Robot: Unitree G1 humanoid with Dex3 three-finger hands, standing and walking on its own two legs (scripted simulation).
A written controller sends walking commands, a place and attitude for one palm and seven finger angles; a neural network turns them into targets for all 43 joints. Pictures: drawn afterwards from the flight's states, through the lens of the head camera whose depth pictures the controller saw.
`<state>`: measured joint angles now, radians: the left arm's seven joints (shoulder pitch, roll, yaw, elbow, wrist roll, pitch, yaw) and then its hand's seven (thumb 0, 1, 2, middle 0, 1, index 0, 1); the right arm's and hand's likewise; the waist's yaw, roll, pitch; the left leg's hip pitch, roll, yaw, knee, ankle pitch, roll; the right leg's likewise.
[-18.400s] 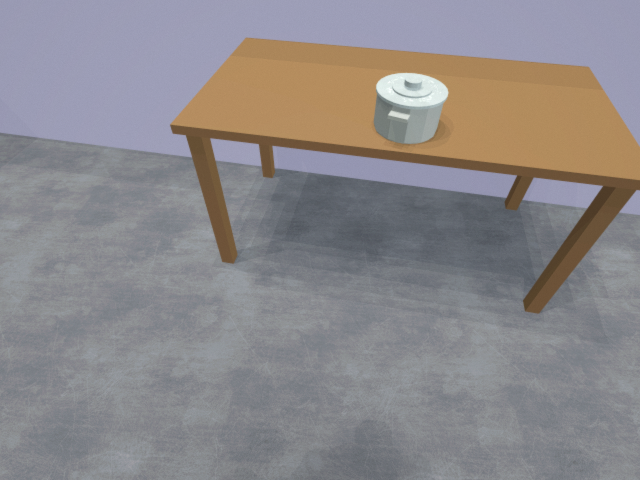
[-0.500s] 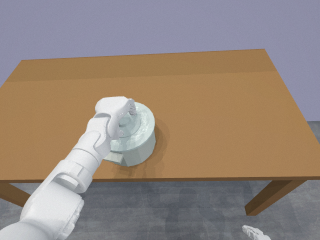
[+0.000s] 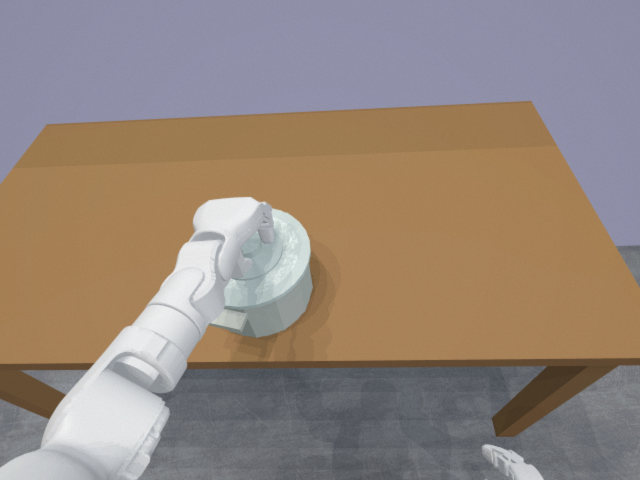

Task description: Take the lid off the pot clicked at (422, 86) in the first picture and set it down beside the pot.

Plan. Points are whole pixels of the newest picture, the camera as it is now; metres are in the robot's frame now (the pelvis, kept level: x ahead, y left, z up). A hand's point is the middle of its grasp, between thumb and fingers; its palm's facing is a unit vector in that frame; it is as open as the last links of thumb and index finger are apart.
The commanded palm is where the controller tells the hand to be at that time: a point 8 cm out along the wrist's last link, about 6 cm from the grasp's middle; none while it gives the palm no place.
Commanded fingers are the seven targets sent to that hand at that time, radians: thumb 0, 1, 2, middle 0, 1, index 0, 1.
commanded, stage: close the fingers and squeeze the knob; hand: left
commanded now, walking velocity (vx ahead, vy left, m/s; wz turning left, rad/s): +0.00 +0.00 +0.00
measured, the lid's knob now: (246, 244) +0.44 +0.13 +0.02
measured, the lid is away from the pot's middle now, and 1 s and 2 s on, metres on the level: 0.00 0.00 0.01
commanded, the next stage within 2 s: lift the lid straight up in 0.70 s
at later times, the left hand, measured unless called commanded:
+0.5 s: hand (239, 255) +0.41 +0.13 +0.04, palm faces -0.31 -0.06 -0.95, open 7.2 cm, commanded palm +0.39 +0.13 +0.10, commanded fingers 0.00 0.54 0.95 -0.77 -0.97 -0.84 -1.00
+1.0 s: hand (236, 253) +0.41 +0.13 +0.04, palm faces -0.32 -0.05 -0.95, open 7.2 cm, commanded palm +0.40 +0.13 +0.12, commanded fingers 0.00 0.64 1.01 -0.84 -1.01 -0.91 -1.03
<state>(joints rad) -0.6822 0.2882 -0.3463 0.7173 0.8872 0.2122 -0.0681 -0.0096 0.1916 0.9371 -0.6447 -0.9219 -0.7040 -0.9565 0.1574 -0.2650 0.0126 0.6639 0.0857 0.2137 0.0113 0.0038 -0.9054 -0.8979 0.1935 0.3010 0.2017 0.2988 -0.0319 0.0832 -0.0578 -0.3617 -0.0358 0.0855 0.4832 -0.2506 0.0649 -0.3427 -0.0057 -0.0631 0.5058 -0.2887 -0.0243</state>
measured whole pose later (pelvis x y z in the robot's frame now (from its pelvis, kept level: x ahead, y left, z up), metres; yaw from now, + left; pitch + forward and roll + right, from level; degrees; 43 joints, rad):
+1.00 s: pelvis -0.01 +0.00 +0.00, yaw +0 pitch +6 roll +0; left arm -0.68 0.31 -0.33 0.72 0.89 0.19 -0.10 0.00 0.22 0.84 -0.65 -0.91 -0.72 -0.94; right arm 0.18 -0.27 0.01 0.67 0.08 0.20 -0.01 0.00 -0.91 -0.90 0.19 0.30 0.20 0.30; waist -0.05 0.09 -0.04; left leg -0.35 -0.03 0.09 0.47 -0.24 0.07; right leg -0.33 0.00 -0.06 0.48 -0.27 -0.03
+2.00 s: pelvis -0.01 +0.00 +0.00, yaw +2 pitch +4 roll +0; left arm -0.78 0.36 -0.39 0.54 0.85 0.31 -0.24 0.02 0.22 0.83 -0.65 -0.90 -0.74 -0.94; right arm 0.11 -0.28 0.04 0.67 0.09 0.17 0.01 0.01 -0.91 -0.90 0.19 0.30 0.20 0.30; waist -0.02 0.10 -0.03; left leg -0.28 -0.06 0.06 0.43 -0.22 0.07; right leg -0.25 -0.02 -0.09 0.46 -0.27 -0.02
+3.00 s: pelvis -0.01 +0.01 +0.01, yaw +2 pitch +3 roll +0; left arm -0.95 0.36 -0.39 0.57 0.85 0.33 -0.34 0.03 0.22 0.83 -0.66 -0.89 -0.75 -0.94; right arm 0.08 -0.27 0.06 0.67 0.08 0.13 0.01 0.01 -0.90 -0.90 0.19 0.30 0.20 0.30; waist -0.01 0.09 -0.01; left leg -0.27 -0.07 0.05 0.41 -0.19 0.08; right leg -0.24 -0.03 -0.09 0.45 -0.25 -0.01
